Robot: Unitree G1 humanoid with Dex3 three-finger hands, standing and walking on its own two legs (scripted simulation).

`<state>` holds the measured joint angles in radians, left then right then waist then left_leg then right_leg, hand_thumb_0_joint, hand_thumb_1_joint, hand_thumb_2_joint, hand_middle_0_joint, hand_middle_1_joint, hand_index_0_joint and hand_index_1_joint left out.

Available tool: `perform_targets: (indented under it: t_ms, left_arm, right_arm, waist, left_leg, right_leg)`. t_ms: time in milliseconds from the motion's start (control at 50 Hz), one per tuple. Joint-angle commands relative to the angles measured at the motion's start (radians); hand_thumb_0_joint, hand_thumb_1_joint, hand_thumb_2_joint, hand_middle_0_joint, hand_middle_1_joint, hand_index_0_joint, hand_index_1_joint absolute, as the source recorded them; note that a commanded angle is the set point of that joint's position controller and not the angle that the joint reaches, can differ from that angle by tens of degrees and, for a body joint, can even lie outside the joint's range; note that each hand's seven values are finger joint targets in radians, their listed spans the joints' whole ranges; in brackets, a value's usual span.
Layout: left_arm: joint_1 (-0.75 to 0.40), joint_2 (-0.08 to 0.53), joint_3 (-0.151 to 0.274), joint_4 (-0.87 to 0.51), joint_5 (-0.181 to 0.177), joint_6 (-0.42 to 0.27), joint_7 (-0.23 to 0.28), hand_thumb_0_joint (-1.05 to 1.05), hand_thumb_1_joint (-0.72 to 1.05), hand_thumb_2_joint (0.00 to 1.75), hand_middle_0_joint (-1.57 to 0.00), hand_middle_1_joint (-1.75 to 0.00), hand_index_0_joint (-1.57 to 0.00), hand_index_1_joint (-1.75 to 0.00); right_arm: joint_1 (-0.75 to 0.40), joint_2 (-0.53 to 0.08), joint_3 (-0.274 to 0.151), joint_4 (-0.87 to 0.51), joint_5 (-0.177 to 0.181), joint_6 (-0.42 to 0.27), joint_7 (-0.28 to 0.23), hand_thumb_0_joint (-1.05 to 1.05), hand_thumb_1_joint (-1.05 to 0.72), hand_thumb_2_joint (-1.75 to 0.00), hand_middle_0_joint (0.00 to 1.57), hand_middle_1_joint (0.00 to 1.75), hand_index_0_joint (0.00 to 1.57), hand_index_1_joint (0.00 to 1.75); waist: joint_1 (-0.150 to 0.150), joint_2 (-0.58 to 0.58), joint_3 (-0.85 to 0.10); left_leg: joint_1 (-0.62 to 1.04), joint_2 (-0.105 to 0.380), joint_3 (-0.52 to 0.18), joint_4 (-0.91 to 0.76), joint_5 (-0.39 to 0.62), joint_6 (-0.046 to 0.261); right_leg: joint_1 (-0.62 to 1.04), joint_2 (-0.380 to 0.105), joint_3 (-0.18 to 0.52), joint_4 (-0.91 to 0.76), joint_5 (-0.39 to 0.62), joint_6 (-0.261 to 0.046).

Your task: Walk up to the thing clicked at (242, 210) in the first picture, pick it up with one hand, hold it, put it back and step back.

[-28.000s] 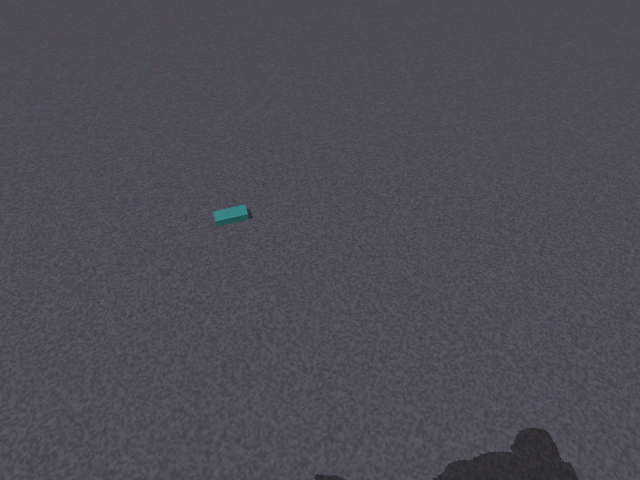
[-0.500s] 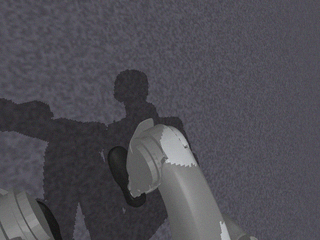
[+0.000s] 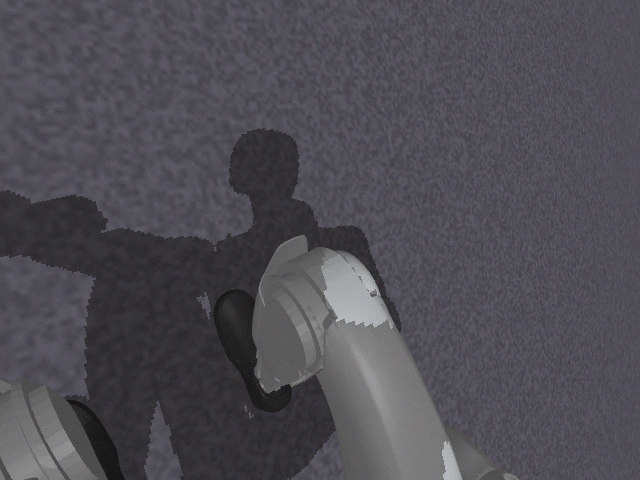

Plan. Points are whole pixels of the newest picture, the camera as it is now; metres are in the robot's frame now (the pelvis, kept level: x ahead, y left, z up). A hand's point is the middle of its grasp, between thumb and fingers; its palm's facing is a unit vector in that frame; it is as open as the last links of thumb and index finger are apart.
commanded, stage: go down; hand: left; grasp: from above
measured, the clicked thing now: out of the picture +0.51 +0.36 -0.30
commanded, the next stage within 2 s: none
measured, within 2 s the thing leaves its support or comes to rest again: neither
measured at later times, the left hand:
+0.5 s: hand out of the picture +0.50 +0.40 -0.16, palm faces -0.40 -0.10 -0.91, open 12.9 cm
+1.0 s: hand out of the picture +0.47 +0.40 +0.02, palm faces -0.43 -0.12 -0.90, open 12.9 cm
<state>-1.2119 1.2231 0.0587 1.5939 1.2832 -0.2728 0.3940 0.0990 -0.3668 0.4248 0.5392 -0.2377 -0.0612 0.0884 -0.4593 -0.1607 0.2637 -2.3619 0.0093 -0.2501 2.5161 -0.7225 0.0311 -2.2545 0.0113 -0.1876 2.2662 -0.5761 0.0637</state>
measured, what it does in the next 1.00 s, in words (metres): rises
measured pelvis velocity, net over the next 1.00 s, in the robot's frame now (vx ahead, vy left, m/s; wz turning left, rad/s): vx -0.01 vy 0.00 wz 0.14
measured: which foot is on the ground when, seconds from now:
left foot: down 0.00-1.00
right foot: down 0.00-1.00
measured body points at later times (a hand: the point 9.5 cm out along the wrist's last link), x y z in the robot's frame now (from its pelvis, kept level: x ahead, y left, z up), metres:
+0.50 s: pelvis +0.00 +0.00 +0.01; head +0.28 +0.14 +0.34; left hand +0.52 +0.40 -0.11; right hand +0.06 -0.26 -0.04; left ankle +0.06 +0.12 -0.28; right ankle +0.14 -0.12 -0.28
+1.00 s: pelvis -0.01 +0.00 +0.09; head +0.22 +0.12 +0.46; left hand +0.49 +0.40 +0.07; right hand +0.10 -0.26 +0.00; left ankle +0.06 +0.12 -0.28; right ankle +0.14 -0.12 -0.28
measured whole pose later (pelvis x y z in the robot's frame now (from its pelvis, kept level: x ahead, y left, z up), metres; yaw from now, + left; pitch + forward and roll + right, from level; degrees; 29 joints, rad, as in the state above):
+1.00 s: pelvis -0.01 +0.00 +0.09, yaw +8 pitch +37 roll -12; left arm -1.09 0.94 0.01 1.06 1.12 -0.21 -0.12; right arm 0.18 -0.31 0.14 0.54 -0.06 0.15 0.02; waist -0.27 0.03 -0.07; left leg -2.16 -0.01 -0.10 2.15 -0.64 0.05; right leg -2.09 -0.04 -0.08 2.00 -0.57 0.03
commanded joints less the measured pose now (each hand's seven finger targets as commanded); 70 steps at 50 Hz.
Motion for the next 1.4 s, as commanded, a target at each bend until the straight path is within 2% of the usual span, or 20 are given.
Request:
perform_targets:
  t_ms: [0, 60, 100, 120, 180, 240, 300, 320, 380, 460, 500, 540, 700, 760, 820, 940, 1020, 1220, 1340, 1380]
  left_arm:
    - [-0.246, 0.248, 0.035, -0.169, -0.024, -0.009, 0.032, 0.00, -0.18, 0.71, -0.33, -0.82, -0.35, -0.81]
    - [-0.221, 0.256, 0.029, -0.139, -0.018, -0.010, 0.032, 0.00, -0.21, 0.74, -0.30, -0.86, -0.32, -0.84]
    - [-0.299, 0.293, 0.042, -0.268, -0.012, -0.015, 0.033, 0.00, -0.23, 0.75, -0.29, -0.88, -0.31, -0.86]
    - [-0.275, 0.295, 0.049, -0.232, -0.006, -0.005, 0.037, 0.00, -0.25, 0.77, -0.28, -0.89, -0.30, -0.87]
    - [-0.226, 0.269, 0.056, -0.199, -0.001, 0.017, 0.022, 0.00, -0.28, 0.79, -0.24, -0.94, -0.26, -0.92]
    - [-0.266, 0.268, 0.070, -0.314, -0.003, 0.035, -0.002, 0.00, -0.31, 0.82, -0.23, -0.93, -0.25, -0.91]
    - [-0.246, 0.223, 0.065, -0.387, -0.018, 0.054, -0.055, 0.00, -0.34, 0.84, -0.20, -0.97, -0.22, -0.95]
    - [-0.156, 0.238, 0.091, -0.315, -0.016, 0.069, -0.074, 0.00, -0.36, 0.86, -0.19, -0.97, -0.20, -0.96]
    - [-0.167, 0.196, 0.103, -0.416, -0.043, 0.078, -0.142, 0.00, -0.38, 0.87, -0.19, -0.97, -0.20, -0.96]
    - [-0.201, 0.079, 0.050, -0.638, -0.089, 0.077, -0.250, 0.00, -0.37, 0.86, -0.17, -0.99, -0.19, -0.97]
    - [-0.205, 0.058, 0.038, -0.733, -0.116, 0.074, -0.301, 0.00, -0.35, 0.84, -0.17, -0.99, -0.20, -0.96]
    - [-0.163, 0.055, 0.042, -0.726, -0.129, 0.081, -0.345, 0.00, -0.33, 0.82, -0.18, -0.97, -0.21, -0.94]
    - [-0.205, -0.046, 0.008, -0.769, -0.179, 0.092, -0.445, 0.00, -0.29, 0.79, -0.20, -0.96, -0.23, -0.93]
    - [-0.221, -0.033, 0.000, -0.756, -0.172, 0.087, -0.462, 0.00, -0.33, 0.82, -0.17, -0.99, -0.20, -0.96]
    - [-0.222, -0.056, -0.006, -0.716, -0.184, 0.080, -0.481, 0.00, -0.32, 0.82, -0.19, -0.97, -0.21, -0.94]
    - [-0.255, -0.020, 0.027, -0.719, -0.182, 0.055, -0.479, 0.00, -0.33, 0.82, -0.17, -0.99, -0.20, -0.96]
    - [-0.282, -0.013, 0.030, -0.689, -0.181, 0.035, -0.482, 0.00, -0.35, 0.83, -0.16, -1.00, -0.19, -0.97]
    - [-0.285, 0.027, 0.052, -0.630, -0.173, -0.010, -0.493, 0.00, -0.39, 0.86, -0.14, -1.01, -0.17, -0.98]
    - [-0.274, 0.035, 0.061, -0.606, -0.183, -0.032, -0.490, 0.00, -0.42, 0.89, -0.12, -1.02, -0.14, -1.00]
    - [-0.290, 0.046, 0.072, -0.621, -0.181, -0.037, -0.485, 0.00, -0.43, 0.90, -0.12, -1.02, -0.14, -0.99]
  right_arm:
    - [0.237, -0.361, -0.106, 0.045, 0.001, 0.017, -0.016, 0.00, -0.91, -0.90, 0.20, 0.30, 0.20, 0.30]
    - [0.223, -0.347, -0.098, 0.029, 0.003, 0.019, -0.016, 0.00, -0.92, -0.90, 0.20, 0.30, 0.20, 0.30]
    - [0.209, -0.355, -0.117, 0.001, 0.003, 0.018, -0.018, 0.00, -0.92, -0.90, 0.20, 0.30, 0.20, 0.30]
    - [0.218, -0.347, -0.120, 0.013, 0.006, 0.018, -0.017, 0.00, -0.92, -0.90, 0.20, 0.30, 0.20, 0.30]
    - [0.248, -0.350, -0.132, 0.037, 0.009, 0.023, -0.008, 0.00, -0.92, -0.90, 0.20, 0.30, 0.20, 0.30]
    - [0.237, -0.344, -0.159, 0.012, 0.018, 0.034, -0.006, 0.00, -0.92, -0.90, 0.20, 0.30, 0.20, 0.30]
    - [0.226, -0.341, -0.189, -0.004, 0.032, 0.045, 0.003, 0.00, -0.92, -0.90, 0.20, 0.30, 0.20, 0.30]
    - [0.249, -0.340, -0.201, 0.021, 0.036, 0.054, 0.008, 0.00, -0.92, -0.90, 0.20, 0.30, 0.20, 0.30]
    - [0.259, -0.325, -0.225, -0.004, 0.051, 0.087, 0.010, 0.00, -0.92, -0.90, 0.20, 0.30, 0.20, 0.30]
    - [0.273, -0.317, -0.292, -0.018, 0.084, 0.118, 0.006, 0.00, -0.92, -0.90, 0.20, 0.30, 0.20, 0.30]
    - [0.300, -0.301, -0.317, -0.017, 0.099, 0.127, 0.001, 0.00, -0.92, -0.90, 0.20, 0.30, 0.20, 0.30]
    - [0.312, -0.294, -0.338, -0.020, 0.111, 0.145, -0.006, 0.00, -0.91, -0.90, 0.20, 0.30, 0.20, 0.30]
    - [0.306, -0.244, -0.364, -0.013, 0.155, 0.207, -0.043, 0.00, -0.91, -0.90, 0.20, 0.30, 0.20, 0.30]
    - [0.301, -0.215, -0.358, -0.011, 0.162, 0.216, -0.056, 0.00, -0.91, -0.90, 0.20, 0.30, 0.20, 0.30]
    - [0.295, -0.210, -0.362, -0.008, 0.164, 0.220, -0.070, 0.00, -0.91, -0.90, 0.20, 0.30, 0.20, 0.30]
    - [0.297, -0.183, -0.370, -0.005, 0.178, 0.218, -0.091, 0.00, -0.91, -0.90, 0.20, 0.30, 0.20, 0.30]
    - [0.312, -0.168, -0.371, 0.007, 0.178, 0.216, -0.102, 0.00, -0.91, -0.90, 0.20, 0.30, 0.20, 0.30]
    - [0.323, -0.148, -0.378, 0.023, 0.182, 0.202, -0.124, 0.00, -0.91, -0.90, 0.20, 0.30, 0.20, 0.30]
    - [0.313, -0.141, -0.377, 0.030, 0.186, 0.191, -0.136, 0.00, -0.91, -0.90, 0.20, 0.30, 0.20, 0.30]
    - [0.313, -0.142, -0.379, 0.040, 0.187, 0.191, -0.139, 0.00, -0.91, -0.90, 0.20, 0.30, 0.20, 0.30]
  waist:
    - [-0.076, 0.658, -0.697]
    - [-0.071, 0.611, -0.699]
    - [-0.045, 0.674, -0.776]
    - [-0.040, 0.701, -0.787]
    - [-0.043, 0.696, -0.745]
    - [-0.006, 0.739, -0.800]
    - [0.017, 0.769, -0.828]
    - [0.023, 0.765, -0.830]
    - [0.041, 0.723, -0.829]
    - [0.066, 0.744, -0.911]
    - [0.080, 0.714, -0.964]
    - [0.103, 0.674, -0.982]
    - [0.119, 0.614, -0.941]
    - [0.130, 0.590, -0.973]
    - [0.126, 0.553, -0.935]
    - [0.166, 0.583, -1.030]
    - [0.152, 0.537, -1.021]
    - [0.180, 0.508, -1.057]
    - [0.185, 0.486, -1.008]
    - [0.192, 0.506, -1.032]
  left_leg:
    - [0.565, 0.055, 0.045, -0.247, 0.363, -0.044]
    - [0.523, 0.051, 0.060, -0.242, 0.327, -0.032]
    - [0.571, 0.052, 0.070, -0.244, 0.357, -0.034]
    - [0.593, 0.053, 0.068, -0.252, 0.367, -0.038]
    - [0.577, 0.051, 0.067, -0.251, 0.365, -0.040]
    - [0.593, 0.049, 0.073, -0.270, 0.364, -0.049]
    - [0.637, 0.046, 0.070, -0.278, 0.410, -0.058]
    - [0.629, 0.046, 0.074, -0.293, 0.397, -0.057]
    - [0.576, 0.032, 0.076, -0.311, 0.345, -0.054]
    - [0.655, 0.019, 0.084, -0.353, 0.342, -0.049]
    - [0.679, 0.014, 0.105, -0.381, 0.349, -0.043]
    - [0.678, 0.003, 0.118, -0.410, 0.346, -0.037]
    - [0.768, -0.019, 0.075, -0.548, 0.274, -0.027]
    - [0.751, -0.013, 0.116, -0.570, 0.263, -0.014]
    - [0.741, -0.020, 0.117, -0.593, 0.255, -0.014]
    - [0.832, -0.012, 0.126, -0.667, 0.267, -0.016]
    - [0.809, -0.015, 0.148, -0.678, 0.255, -0.007]
    - [0.831, -0.006, 0.160, -0.757, 0.176, 0.001]
    - [0.820, -0.004, 0.161, -0.809, 0.110, 0.004]
    - [0.869, -0.002, 0.158, -0.815, 0.150, -0.002]
  right_leg:
    - [0.391, 0.026, -0.076, -0.155, 0.233, -0.095]
    - [0.437, 0.034, -0.072, -0.168, 0.226, -0.091]
    - [0.452, 0.037, -0.066, -0.166, 0.247, -0.091]
    - [0.447, 0.037, -0.068, -0.159, 0.245, -0.094]
    - [0.401, 0.036, -0.070, -0.165, 0.232, -0.097]
    - [0.393, 0.032, -0.066, -0.168, 0.224, -0.108]
    - [0.344, 0.027, -0.068, -0.169, 0.231, -0.114]
    - [0.369, 0.025, -0.063, -0.173, 0.220, -0.113]
    - [0.354, 0.016, -0.054, -0.190, 0.189, -0.121]
    - [0.311, 0.013, -0.036, -0.213, 0.159, -0.125]
    - [0.365, 0.013, -0.022, -0.244, 0.178, -0.122]
    - [0.393, 0.011, -0.009, -0.262, 0.184, -0.125]
    - [0.309, -0.003, 0.020, -0.334, 0.114, -0.129]
    - [0.385, 0.001, 0.038, -0.362, 0.128, -0.124]
    - [0.390, -0.005, 0.045, -0.393, 0.121, -0.129]
    - [0.436, -0.005, 0.066, -0.416, 0.142, -0.121]
    - [0.487, -0.005, 0.076, -0.454, 0.143, -0.119]
    - [0.564, 0.000, 0.088, -0.503, 0.108, -0.110]
    - [0.599, 0.001, 0.089, -0.544, 0.064, -0.107]
    - [0.598, -0.002, 0.094, -0.546, 0.090, -0.110]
